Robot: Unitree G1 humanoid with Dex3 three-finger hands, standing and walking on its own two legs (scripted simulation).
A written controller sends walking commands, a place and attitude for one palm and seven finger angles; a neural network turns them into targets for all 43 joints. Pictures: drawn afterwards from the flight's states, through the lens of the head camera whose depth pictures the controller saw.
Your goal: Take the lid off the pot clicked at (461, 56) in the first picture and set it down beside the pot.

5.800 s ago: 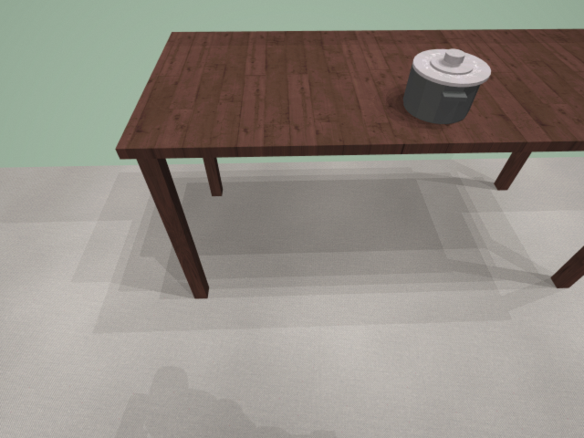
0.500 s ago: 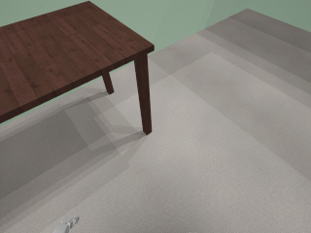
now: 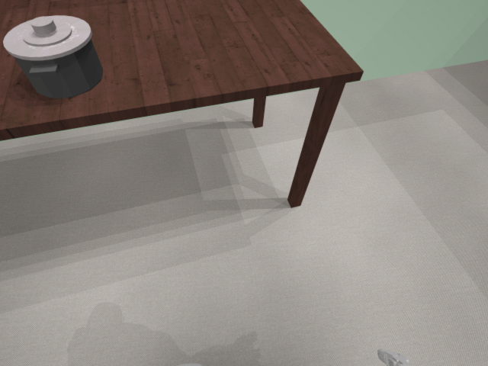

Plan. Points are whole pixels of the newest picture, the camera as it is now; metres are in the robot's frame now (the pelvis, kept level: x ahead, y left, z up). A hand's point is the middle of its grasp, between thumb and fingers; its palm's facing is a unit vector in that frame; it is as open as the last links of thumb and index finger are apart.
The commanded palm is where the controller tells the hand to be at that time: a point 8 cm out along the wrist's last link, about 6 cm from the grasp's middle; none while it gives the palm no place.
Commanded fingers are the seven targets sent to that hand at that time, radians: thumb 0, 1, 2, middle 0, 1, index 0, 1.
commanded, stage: turn to face it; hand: left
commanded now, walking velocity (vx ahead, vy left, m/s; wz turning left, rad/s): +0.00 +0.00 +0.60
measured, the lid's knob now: (43, 25) +0.73 +0.50 +0.13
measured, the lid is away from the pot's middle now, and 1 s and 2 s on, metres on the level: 0.01 0.01 0.01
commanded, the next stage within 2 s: take the last steps up to it in 0.60 s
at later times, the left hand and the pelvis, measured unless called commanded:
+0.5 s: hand out of the picture +0.06 +0.19 -0.13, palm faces +0.27 -0.91 -0.31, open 7.4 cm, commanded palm none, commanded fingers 0.00 0.90 0.90 -0.20 -0.30 -0.20 -0.30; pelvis +0.01 -0.03 +0.01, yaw +16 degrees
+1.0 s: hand out of the picture -0.08 +0.21 -0.16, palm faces +0.47 -0.86 -0.21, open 7.4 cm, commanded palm none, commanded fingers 0.00 0.90 0.90 -0.20 -0.30 -0.20 -0.30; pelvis +0.01 +0.02 +0.02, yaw +25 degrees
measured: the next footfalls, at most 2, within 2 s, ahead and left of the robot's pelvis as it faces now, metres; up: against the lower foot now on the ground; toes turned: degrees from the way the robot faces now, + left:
right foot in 0.42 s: +0.09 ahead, -0.12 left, +0.00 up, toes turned +11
left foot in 0.86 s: -0.03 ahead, +0.10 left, +0.00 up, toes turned +25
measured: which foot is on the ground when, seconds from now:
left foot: down 0.00-0.42, up 0.44-0.84, down 0.86-1.00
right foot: up 0.00-0.40, down 0.42-0.86, up 0.88-1.00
